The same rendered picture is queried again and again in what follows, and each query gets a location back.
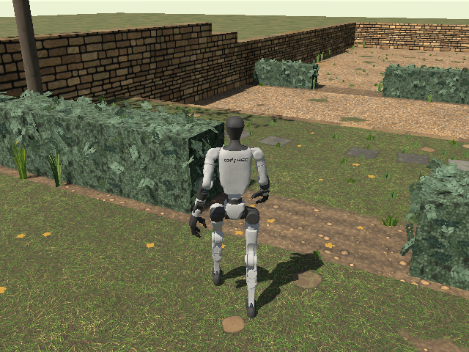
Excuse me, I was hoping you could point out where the right robot upper arm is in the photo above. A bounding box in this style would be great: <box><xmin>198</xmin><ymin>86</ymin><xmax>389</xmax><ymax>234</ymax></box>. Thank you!
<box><xmin>250</xmin><ymin>147</ymin><xmax>268</xmax><ymax>186</ymax></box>

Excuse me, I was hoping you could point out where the robot right forearm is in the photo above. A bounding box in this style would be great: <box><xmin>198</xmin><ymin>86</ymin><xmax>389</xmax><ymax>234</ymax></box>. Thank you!
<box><xmin>260</xmin><ymin>176</ymin><xmax>270</xmax><ymax>196</ymax></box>

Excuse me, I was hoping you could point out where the robot left foot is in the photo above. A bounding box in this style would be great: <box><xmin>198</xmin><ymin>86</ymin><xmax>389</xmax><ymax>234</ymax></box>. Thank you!
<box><xmin>212</xmin><ymin>267</ymin><xmax>222</xmax><ymax>284</ymax></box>

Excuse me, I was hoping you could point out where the left robot upper arm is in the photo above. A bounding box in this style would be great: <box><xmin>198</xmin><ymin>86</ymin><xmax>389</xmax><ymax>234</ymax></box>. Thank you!
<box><xmin>202</xmin><ymin>147</ymin><xmax>220</xmax><ymax>190</ymax></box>

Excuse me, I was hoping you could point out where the robot right hand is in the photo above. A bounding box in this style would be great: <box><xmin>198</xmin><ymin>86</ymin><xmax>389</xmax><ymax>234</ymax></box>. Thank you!
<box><xmin>251</xmin><ymin>191</ymin><xmax>269</xmax><ymax>204</ymax></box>

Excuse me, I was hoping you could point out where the robot torso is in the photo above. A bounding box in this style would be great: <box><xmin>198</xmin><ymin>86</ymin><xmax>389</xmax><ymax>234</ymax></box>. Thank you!
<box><xmin>218</xmin><ymin>144</ymin><xmax>252</xmax><ymax>220</ymax></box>

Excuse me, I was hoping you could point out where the robot left hand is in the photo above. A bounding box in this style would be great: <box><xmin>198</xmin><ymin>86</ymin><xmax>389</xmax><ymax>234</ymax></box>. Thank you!
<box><xmin>189</xmin><ymin>215</ymin><xmax>207</xmax><ymax>238</ymax></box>

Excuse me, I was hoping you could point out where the robot left forearm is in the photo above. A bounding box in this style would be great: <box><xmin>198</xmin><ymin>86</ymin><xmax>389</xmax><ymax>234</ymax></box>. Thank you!
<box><xmin>192</xmin><ymin>178</ymin><xmax>208</xmax><ymax>217</ymax></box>

